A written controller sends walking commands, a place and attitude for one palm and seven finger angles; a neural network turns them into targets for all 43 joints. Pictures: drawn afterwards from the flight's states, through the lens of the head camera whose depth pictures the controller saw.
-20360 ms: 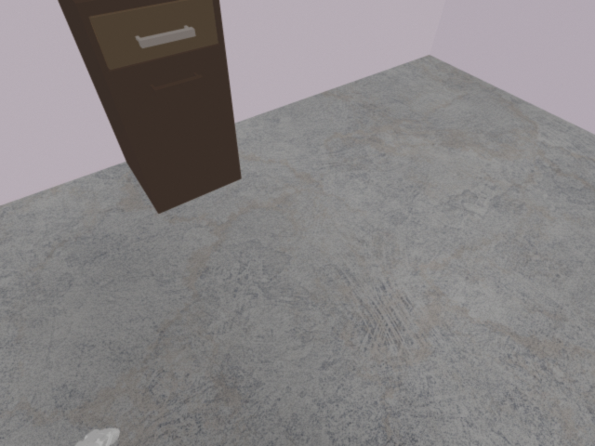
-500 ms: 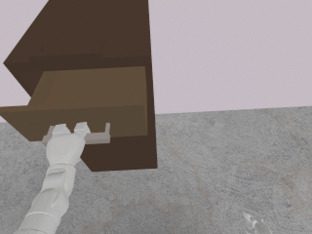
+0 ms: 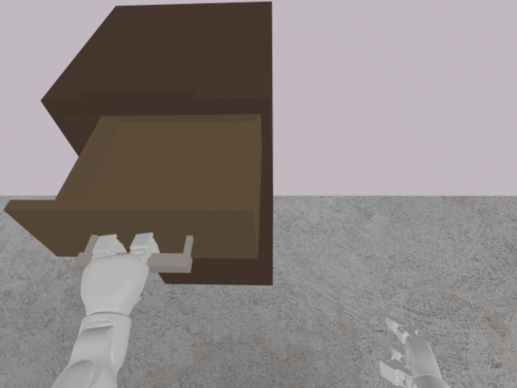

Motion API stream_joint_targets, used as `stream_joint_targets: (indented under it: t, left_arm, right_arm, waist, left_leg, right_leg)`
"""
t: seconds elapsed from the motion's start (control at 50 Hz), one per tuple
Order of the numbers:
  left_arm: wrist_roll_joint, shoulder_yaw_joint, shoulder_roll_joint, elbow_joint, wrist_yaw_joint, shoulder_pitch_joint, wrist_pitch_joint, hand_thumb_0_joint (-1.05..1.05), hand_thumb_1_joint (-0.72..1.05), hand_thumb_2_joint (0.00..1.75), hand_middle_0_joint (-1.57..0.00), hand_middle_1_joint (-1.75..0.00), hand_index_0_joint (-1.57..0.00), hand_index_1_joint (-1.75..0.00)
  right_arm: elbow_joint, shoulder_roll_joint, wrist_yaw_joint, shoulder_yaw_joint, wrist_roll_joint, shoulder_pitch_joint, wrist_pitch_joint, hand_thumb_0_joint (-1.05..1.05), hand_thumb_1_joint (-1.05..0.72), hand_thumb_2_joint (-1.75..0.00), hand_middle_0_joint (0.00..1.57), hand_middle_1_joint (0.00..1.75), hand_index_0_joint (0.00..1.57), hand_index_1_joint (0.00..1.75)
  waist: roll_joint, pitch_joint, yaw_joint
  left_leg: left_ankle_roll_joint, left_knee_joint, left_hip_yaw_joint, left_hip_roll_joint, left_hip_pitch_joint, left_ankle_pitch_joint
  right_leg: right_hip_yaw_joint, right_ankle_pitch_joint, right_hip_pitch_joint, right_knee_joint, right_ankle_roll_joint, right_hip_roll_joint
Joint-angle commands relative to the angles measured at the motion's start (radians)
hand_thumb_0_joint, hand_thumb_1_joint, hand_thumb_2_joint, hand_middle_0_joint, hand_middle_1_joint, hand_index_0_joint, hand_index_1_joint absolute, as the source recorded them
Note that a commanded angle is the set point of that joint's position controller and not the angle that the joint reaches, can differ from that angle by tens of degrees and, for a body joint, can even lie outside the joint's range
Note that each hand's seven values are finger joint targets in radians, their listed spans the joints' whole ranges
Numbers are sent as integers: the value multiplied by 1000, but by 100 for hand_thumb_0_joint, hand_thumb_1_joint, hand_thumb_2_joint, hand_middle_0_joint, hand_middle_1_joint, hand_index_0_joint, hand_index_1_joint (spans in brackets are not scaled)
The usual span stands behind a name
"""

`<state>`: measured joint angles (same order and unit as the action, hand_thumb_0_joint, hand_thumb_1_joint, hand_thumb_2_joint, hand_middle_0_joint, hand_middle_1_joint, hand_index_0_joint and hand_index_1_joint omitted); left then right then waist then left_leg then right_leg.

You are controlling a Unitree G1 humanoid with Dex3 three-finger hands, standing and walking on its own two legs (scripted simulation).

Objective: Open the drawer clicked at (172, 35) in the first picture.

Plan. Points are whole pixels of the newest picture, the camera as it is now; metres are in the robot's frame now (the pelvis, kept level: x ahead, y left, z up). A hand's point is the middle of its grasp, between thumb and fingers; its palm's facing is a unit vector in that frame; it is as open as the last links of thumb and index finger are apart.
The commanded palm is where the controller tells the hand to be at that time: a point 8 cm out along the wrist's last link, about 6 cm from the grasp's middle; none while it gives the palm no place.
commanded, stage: pull the drawer open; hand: left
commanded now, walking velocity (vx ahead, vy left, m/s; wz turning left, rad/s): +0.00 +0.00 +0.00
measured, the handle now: (138, 251) +0.31 +0.24 +0.02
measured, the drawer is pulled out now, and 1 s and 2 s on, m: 0.23 0.30 0.30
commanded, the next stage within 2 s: open the thumb to release the handle in 0.88 s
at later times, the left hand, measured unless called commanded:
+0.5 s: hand (120, 328) +0.20 +0.23 -0.01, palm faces +0.01 -0.08 -1.00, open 5.8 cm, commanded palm +0.16 +0.24 +0.04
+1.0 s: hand (116, 340) +0.18 +0.23 +0.00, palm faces -0.02 -0.09 -1.00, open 5.9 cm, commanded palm +0.16 +0.25 +0.04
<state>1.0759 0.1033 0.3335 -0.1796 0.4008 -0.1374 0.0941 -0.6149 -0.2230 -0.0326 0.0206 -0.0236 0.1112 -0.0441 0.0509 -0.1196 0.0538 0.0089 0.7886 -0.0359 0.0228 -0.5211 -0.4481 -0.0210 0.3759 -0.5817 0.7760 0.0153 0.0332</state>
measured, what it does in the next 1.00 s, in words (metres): stands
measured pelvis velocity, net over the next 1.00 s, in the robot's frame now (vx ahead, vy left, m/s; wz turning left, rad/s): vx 0.00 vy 0.00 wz -0.04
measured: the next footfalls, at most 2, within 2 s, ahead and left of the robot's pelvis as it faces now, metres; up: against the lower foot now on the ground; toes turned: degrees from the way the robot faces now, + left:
none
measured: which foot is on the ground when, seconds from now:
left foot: down 0.00-1.00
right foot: down 0.00-1.00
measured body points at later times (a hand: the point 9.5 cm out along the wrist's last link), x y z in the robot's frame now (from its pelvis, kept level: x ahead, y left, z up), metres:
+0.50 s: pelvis +0.00 +0.00 -0.01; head +0.04 -0.03 +0.44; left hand +0.19 +0.23 +0.05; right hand +0.20 -0.24 -0.10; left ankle -0.04 +0.12 -0.71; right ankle +0.00 -0.11 -0.71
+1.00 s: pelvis +0.00 +0.00 -0.01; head +0.04 -0.02 +0.44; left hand +0.18 +0.23 +0.05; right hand +0.21 -0.24 -0.10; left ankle -0.04 +0.11 -0.71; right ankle +0.00 -0.11 -0.71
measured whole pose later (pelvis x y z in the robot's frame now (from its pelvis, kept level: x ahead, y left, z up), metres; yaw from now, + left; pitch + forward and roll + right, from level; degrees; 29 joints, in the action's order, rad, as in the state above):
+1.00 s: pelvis +0.00 +0.00 -0.01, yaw -2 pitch +11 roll +0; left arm 1.04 0.02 0.36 0.16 0.43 -0.57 0.04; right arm -0.55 -0.24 0.02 0.01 -0.04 0.12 -0.04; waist 0.04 -0.13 0.03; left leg 0.00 0.87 0.00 0.00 -0.56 -0.50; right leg -0.05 0.42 -0.64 0.87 0.02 0.06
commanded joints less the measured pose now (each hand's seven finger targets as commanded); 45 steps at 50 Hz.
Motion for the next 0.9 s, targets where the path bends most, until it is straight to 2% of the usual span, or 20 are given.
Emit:
stream_joint_targets:
  t: [0.0, 0.1, 0.14, 0.18, 0.2, 0.22, 0.24, 0.26, 0.32, 0.38, 0.46, 0.54, 0.6, 0.62, 0.64, 0.7, 0.74, 0.78, 0.82, 0.88]
  left_arm:
    - [-13, -104, 141, 218, 34, -4, -7, 0, 90, 90, -40, -135, -40, -135]
    - [-31, -126, 135, 264, 29, -143, -24, 0, 90, 90, -40, -135, -40, -135]
    - [-32, -152, 155, 300, 33, -172, -30, 0, 90, 90, -40, -135, -40, -135]
    - [-26, -142, 141, 338, 42, -198, -38, 0, 90, 90, -40, -135, -40, -135]
    - [-30, -151, 137, 331, 45, -250, -38, 0, 90, 90, -40, -135, -40, -135]
    - [-33, -175, 157, 340, 49, -268, -40, 0, 90, 90, -40, -135, -40, -135]
    - [-29, -185, 165, 333, 57, -290, -43, 0, 90, 90, -40, -135, -40, -135]
    - [-24, -176, 158, 358, 61, -274, -44, 0, 90, 90, -40, -135, -40, -135]
    - [-23, -191, 163, 372, 77, -290, -44, 0, 90, 90, -40, -135, -40, -135]
    - [-15, -160, 132, 390, 95, -330, -45, 0, 90, 90, -40, -135, -40, -135]
    - [-17, -169, 142, 399, 106, -316, -36, 0, 90, 90, -40, -135, -40, -135]
    - [-19, -183, 152, 410, 110, -380, -36, 0, 90, 90, -40, -135, -40, -135]
    - [-23, -158, 134, 426, 102, -369, -28, 0, 90, 90, -40, -135, -40, -135]
    - [-25, -182, 158, 440, 100, -377, -29, 0, 90, 90, -40, -135, -40, -135]
    - [-25, -171, 146, 442, 100, -419, -30, 0, 90, 90, -40, -135, -40, -135]
    - [-34, -141, 122, 472, 87, -460, -33, 0, 90, 90, -40, -135, -40, -135]
    - [-33, -159, 136, 470, 86, -473, -39, 0, 90, 90, -40, -135, -40, -135]
    - [-41, -134, 109, 492, 79, -564, -47, 0, 90, 90, -40, -135, -40, -135]
    - [-47, -168, 142, 514, 75, -582, -52, 0, 90, 90, -40, -135, -40, -135]
    - [-45, -146, 119, 523, 73, -627, -61, 0, 90, 90, -40, -135, -40, -135]
  right_arm:
    - [146, -114, -11, 39, -3, -84, 51, 0, -90, -90, 20, 30, 20, 30]
    - [161, -108, -5, 33, -1, -104, 56, 0, -90, -90, 20, 30, 20, 30]
    - [169, -112, -3, 34, -5, -112, 57, 0, -90, -90, 20, 30, 20, 30]
    - [171, -110, 2, 34, -9, -116, 59, 0, -90, -90, 20, 30, 20, 30]
    - [172, -107, 5, 36, -8, -112, 60, 0, -90, -90, 20, 30, 20, 30]
    - [172, -114, 5, 36, -8, -119, 61, 0, -90, -90, 20, 30, 20, 30]
    - [171, -112, 6, 35, -10, -116, 61, 0, -90, -90, 20, 30, 20, 30]
    - [171, -114, 8, 36, -11, -122, 59, 0, -90, -90, 20, 30, 20, 30]
    - [173, -117, 9, 40, -14, -122, 57, 0, -90, -90, 20, 30, 20, 30]
    - [178, -112, 14, 41, -18, -124, 63, 0, -90, -90, 20, 30, 20, 30]
    - [179, -116, 10, 42, -18, -124, 56, 0, -90, -90, 20, 30, 20, 30]
    - [185, -112, 9, 36, -16, -134, 58, 0, -90, -90, 20, 30, 20, 30]
    - [190, -112, 10, 35, -15, -137, 56, 0, -90, -90, 20, 30, 20, 30]
    - [193, -114, 9, 34, -15, -137, 54, 0, -90, -90, 20, 30, 20, 30]
    - [198, -109, 10, 30, -16, -141, 58, 0, -90, -90, 20, 30, 20, 30]
    - [205, -108, 19, 27, -16, -137, 57, 0, -90, -90, 20, 30, 20, 30]
    - [207, -108, 20, 24, -18, -141, 57, 0, -90, -90, 20, 30, 20, 30]
    - [218, -103, 30, 23, -17, -136, 62, 0, -90, -90, 20, 30, 20, 30]
    - [222, -110, 34, 23, -16, -136, 55, 0, -90, -90, 20, 30, 20, 30]
    - [226, -106, 45, 22, -17, -134, 57, 0, -90, -90, 20, 30, 20, 30]
  waist:
    - [-48, -243, 14]
    - [-54, -194, 21]
    - [-59, -200, 27]
    - [-33, -209, 25]
    - [-51, -208, 29]
    - [-27, -208, 32]
    - [-51, -197, 32]
    - [-26, -196, 28]
    - [-35, -190, 24]
    - [-24, -192, 25]
    - [-55, -193, 17]
    - [-42, -195, 33]
    - [-40, -167, 25]
    - [-45, -181, 29]
    - [-41, -184, 40]
    - [-37, -173, 36]
    - [-52, -154, 36]
    - [-35, -167, 49]
    - [-26, -175, 50]
    - [-33, -144, 48]
  left_leg:
    - [7, -85, 28, 11, 107, 468]
    - [6, -89, 29, 13, 80, 447]
    - [6, -87, 31, 14, 74, 442]
    - [6, -78, 31, 15, 75, 447]
    - [7, -73, 36, 15, 72, 448]
    - [4, -74, 34, 15, 66, 449]
    - [5, -70, 33, 16, 54, 430]
    - [4, -67, 33, 16, 54, 425]
    - [5, -63, 32, 17, 42, 390]
    - [7, -48, 31, 13, 49, 393]
    - [8, -43, 29, 16, 30, 338]
    - [8, -41, 29, 19, 30, 345]
    - [10, -45, 28, 17, 25, 314]
    - [9, -46, 27, 17, 29, 327]
    - [10, -45, 31, 19, 26, 322]
    - [12, -43, 28, 16, 30, 332]
    - [12, -42, 25, 14, 25, 334]
    - [14, -35, 28, 12, 29, 363]
    - [11, -35, 25, 9, 28, 389]
    - [12, -28, 24, 5, 13, 380]
  right_leg:
    - [20, -393, 206, -71, 29, 9]
    - [10, -401, 209, -72, 28, 8]
    - [-3, -422, 219, -69, 27, 4]
    - [-7, -428, 210, -58, 29, 5]
    - [-6, -441, 217, -59, 27, 2]
    - [-11, -443, 216, -56, 30, 4]
    - [-13, -431, 210, -52, 28, 5]
    - [-15, -423, 195, -48, 31, 6]
    - [-11, -382, 177, -46, 33, 9]
    - [3, -355, 148, -32, 33, 10]
    - [1, -322, 138, -31, 30, 9]
    - [-8, -338, 148, -26, 31, 9]
    - [-1, -295, 128, -34, 30, 9]
    - [-12, -310, 141, -34, 33, 11]
    - [-11, -308, 149, -30, 30, 9]
    - [-3, -300, 140, -27, 30, 8]
    - [-10, -301, 130, -27, 30, 12]
    - [-6, -320, 144, -20, 31, 10]
    - [-18, -345, 152, -16, 33, 9]
    - [-11, -324, 125, -8, 32, 13]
